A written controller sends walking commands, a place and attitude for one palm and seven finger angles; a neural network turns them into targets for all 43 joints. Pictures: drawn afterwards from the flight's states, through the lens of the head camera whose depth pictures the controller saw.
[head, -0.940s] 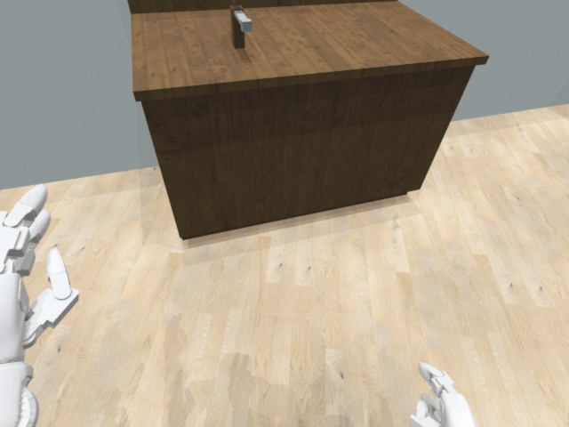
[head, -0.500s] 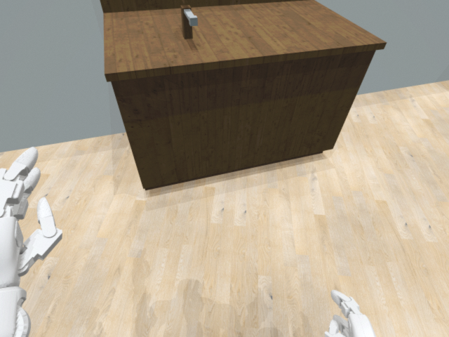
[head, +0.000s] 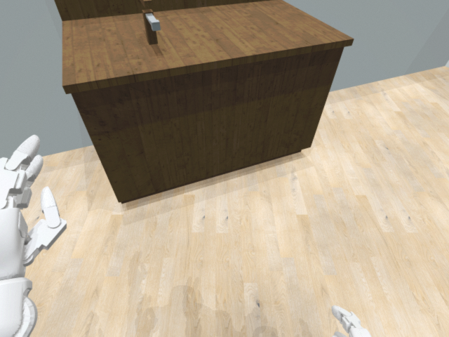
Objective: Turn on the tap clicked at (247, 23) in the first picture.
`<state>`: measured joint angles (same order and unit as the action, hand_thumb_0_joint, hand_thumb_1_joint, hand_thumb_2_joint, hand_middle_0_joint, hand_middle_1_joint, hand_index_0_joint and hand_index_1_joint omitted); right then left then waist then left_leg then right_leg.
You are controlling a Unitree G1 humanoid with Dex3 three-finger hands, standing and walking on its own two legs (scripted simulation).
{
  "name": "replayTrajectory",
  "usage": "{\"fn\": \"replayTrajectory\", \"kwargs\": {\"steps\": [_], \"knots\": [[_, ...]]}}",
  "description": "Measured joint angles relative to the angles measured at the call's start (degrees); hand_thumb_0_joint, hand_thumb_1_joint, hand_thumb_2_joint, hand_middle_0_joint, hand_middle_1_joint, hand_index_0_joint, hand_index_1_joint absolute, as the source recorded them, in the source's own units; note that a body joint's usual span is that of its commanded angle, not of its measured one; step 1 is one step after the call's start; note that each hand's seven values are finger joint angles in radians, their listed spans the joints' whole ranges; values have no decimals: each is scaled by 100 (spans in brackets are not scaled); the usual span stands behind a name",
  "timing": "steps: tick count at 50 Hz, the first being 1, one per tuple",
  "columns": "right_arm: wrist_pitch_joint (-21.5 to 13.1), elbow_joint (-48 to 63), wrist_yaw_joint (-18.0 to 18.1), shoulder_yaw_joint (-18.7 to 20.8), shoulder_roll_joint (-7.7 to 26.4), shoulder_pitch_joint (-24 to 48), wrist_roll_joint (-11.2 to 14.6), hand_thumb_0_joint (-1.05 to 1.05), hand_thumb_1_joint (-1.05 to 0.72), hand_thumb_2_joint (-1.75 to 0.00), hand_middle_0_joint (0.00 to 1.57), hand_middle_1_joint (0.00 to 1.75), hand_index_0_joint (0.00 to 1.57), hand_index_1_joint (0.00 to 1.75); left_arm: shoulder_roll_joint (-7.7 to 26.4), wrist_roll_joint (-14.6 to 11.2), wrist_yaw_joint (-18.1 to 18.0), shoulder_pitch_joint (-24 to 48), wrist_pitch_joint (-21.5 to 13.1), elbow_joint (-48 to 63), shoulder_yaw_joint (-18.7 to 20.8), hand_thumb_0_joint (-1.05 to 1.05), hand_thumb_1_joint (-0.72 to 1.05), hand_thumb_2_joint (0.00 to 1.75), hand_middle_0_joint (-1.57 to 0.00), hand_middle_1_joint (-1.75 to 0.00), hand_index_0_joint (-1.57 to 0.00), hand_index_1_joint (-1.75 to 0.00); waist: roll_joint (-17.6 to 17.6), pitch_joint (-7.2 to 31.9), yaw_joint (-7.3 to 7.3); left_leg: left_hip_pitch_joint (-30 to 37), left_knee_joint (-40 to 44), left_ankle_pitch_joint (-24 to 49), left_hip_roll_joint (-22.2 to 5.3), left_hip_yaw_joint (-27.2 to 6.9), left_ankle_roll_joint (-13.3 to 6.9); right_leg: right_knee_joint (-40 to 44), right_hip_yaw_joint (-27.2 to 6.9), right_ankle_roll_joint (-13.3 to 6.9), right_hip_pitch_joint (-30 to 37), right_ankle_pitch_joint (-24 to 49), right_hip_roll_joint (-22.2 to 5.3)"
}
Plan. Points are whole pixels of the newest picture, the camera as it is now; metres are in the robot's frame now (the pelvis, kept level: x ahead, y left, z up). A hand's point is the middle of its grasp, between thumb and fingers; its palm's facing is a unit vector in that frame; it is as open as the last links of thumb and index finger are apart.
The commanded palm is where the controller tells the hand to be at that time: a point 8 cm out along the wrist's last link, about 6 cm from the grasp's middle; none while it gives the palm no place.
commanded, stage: walk to a spot facing it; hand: left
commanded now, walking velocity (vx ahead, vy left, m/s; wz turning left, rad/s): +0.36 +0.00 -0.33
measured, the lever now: (155, 25) +1.06 +0.32 +0.13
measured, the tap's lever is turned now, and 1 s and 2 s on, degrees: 0 0 0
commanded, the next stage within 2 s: turn to face it in 0.80 s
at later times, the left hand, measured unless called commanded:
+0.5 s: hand (162, 129) +0.41 +0.14 +0.18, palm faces +0.19 -0.83 -0.53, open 7.5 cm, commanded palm +0.35 +0.20 +0.19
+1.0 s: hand (186, 87) +0.54 +0.12 +0.19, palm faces +0.33 -0.87 -0.37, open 7.5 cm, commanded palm +0.49 +0.16 +0.19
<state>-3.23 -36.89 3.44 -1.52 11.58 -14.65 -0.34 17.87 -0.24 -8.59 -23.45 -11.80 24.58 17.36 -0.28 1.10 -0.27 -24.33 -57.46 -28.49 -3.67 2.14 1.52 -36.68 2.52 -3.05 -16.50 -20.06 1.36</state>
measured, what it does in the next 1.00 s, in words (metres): walks ahead: left foot, then right foot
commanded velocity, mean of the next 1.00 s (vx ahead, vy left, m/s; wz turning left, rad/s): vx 0.28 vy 0.00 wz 0.04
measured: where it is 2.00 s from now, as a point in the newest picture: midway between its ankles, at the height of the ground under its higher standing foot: (264, 325)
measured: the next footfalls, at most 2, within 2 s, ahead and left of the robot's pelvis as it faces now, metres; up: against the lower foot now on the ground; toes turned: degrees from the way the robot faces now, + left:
left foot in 0.14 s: +0.12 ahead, +0.14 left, +0.00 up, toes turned +5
right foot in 0.50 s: +0.23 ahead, -0.16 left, +0.00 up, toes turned -23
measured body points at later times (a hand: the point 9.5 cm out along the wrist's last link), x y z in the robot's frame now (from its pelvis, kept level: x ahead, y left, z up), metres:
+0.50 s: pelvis +0.14 -0.04 +0.00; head +0.16 -0.06 +0.45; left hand +0.39 +0.18 +0.21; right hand +0.24 -0.27 -0.11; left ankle +0.09 +0.13 -0.72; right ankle +0.19 -0.14 -0.72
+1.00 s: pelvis +0.29 -0.09 -0.01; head +0.31 -0.08 +0.44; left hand +0.52 +0.16 +0.21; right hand +0.42 -0.36 -0.08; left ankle +0.39 +0.00 -0.73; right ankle +0.19 -0.15 -0.71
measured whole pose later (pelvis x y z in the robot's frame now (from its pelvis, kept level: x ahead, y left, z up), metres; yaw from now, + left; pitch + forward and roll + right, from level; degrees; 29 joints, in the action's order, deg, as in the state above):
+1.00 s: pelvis +0.29 -0.09 -0.01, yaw -9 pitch -2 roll +2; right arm -2.5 -32.5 4.2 1.7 12.5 -12.3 0.2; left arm 21.5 -1.7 -10.6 -25.0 -12.8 31.5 22.0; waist 3.3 -3.7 -0.8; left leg -21.0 -33.6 -9.5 -2.3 11.9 -2.6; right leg -47.4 11.0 -0.6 -10.6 -29.9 -5.4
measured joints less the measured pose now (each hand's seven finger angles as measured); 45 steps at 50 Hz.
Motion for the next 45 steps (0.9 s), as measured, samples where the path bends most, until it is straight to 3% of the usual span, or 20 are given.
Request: {"fn": "replayTrajectory", "kwargs": {"steps": [3,7,8,10,13,15,19,22,24,26,27,30,32,34,38,42,45], "knots": [[97,-7,-2,18,63,-8,-7,2,-91,-90,20,30,20,30,81,-23,7,-226,-93,186,93,2,88,89,-22,-30,-21,-30,138,-49,34,-76,466,248,-48,182,-3,344,-137,45,202,108,-24],[70,200,59,73,168,-82,-28,2,-91,-90,20,30,20,30,252,-76,-38,-425,-178,447,292,2,88,89,-22,-30,-21,-30,217,-125,8,460,2252,1006,-115,472,-53,274,-324,151,337,-84,3],[39,238,86,101,174,-64,-27,2,-91,-90,20,30,20,30,297,-88,-54,-422,-202,479,354,2,88,89,-22,-30,-21,-30,259,-152,-13,562,2406,1358,-105,561,-92,50,-407,182,292,-235,-9],[13,233,125,137,89,73,-20,2,-91,-90,20,30,20,30,323,-105,-96,-327,-233,358,452,2,88,90,-22,-30,-21,-30,369,-211,-65,657,2200,1274,-110,791,-131,-999,-405,212,-36,-706,-86],[-81,199,90,111,-96,225,-28,2,-91,-90,20,30,20,30,280,-61,-93,-117,-136,77,443,2,89,90,-21,-30,-21,-30,286,-214,5,888,2296,1046,-229,927,-112,-2609,-89,268,-731,-757,-186],[-149,203,31,49,-219,259,-24,2,-91,-90,20,30,20,30,241,-23,-66,-51,-39,106,376,2,89,90,-21,-30,-21,-30,218,-234,23,1084,2516,1069,-327,1006,-39,-2914,121,316,-1091,-527,-326],[-225,285,-47,-77,-406,204,-55,2,-91,-90,20,30,20,30,243,37,-11,-229,-20,423,301,2,89,90,-21,-30,-21,-30,74,-289,67,1476,2897,1059,-537,1200,115,-1999,489,362,-1360,-79,-564],[-222,340,-52,-114,-465,106,-75,1,-90,-90,21,30,21,30,389,30,30,-382,-70,505,379,2,89,90,-21,-30,-21,-30,-63,-357,135,1711,2970,935,-696,1276,285,-913,726,350,-1167,134,-566],[-183,366,-38,-101,-448,32,-53,1,-90,-90,21,30,21,30,556,-2,51,-410,-67,471,476,2,89,90,-21,-30,-21,-30,-175,-409,175,1723,2657,677,-855,1231,368,-191,898,312,-844,321,-461],[-126,347,-37,-50,-394,10,8,1,-90,-90,21,30,21,30,746,-6,56,-323,-15,473,568,2,89,89,-21,-30,-21,-30,-185,-472,193,1380,1643,338,-997,1051,167,99,955,104,-622,672,-402],[-64,245,-45,-12,-306,124,28,1,-90,-90,21,30,21,30,707,-13,64,-216,-9,450,572,2,88,89,-22,-30,-21,-30,-230,-569,165,1031,773,167,-969,748,65,-210,966,-53,-704,576,-381],[112,-73,-121,129,-24,441,45,2,-90,-90,21,30,21,30,451,-98,111,-149,-4,448,540,2,88,89,-22,-30,-21,-30,-242,-754,139,19,-1380,196,-523,71,0,-467,901,-230,-599,166,-348],[202,-127,-117,209,119,527,51,2,-91,-90,20,30,20,30,338,-106,116,-349,-39,520,529,2,88,89,-22,-30,-21,-30,-239,-761,191,-556,-2022,524,-389,-20,50,-252,901,-183,-388,151,-314],[248,-103,-81,293,210,527,56,2,-91,-90,20,30,20,30,308,-104,111,-553,-69,607,510,2,88,89,-22,-30,-21,-30,-210,-727,236,-1015,-2107,823,-351,8,92,37,931,-197,-157,182,-285],[260,48,-27,402,292,386,41,2,-91,-90,20,30,20,30,410,-116,66,-704,-130,717,532,2,88,89,-22,-30,-22,-30,-37,-644,226,-1328,-866,1319,-395,268,74,551,990,-187,294,204,-312],[197,225,9,425,294,186,40,2,-91,-90,20,30,20,30,499,-123,-28,-640,-158,751,571,2,88,89,-22,-30,-22,-30,146,-582,153,-959,805,1524,-337,606,-33,738,1075,-112,707,23,-406],[154,314,36,407,245,85,47,2,-91,-90,20,30,20,30,452,-115,-98,-537,-136,736,529,1,88,89,-22,-30,-21,-30,243,-524,36,-518,1584,1566,-192,823,-107,681,1110,-29,958,-227,-469]]}}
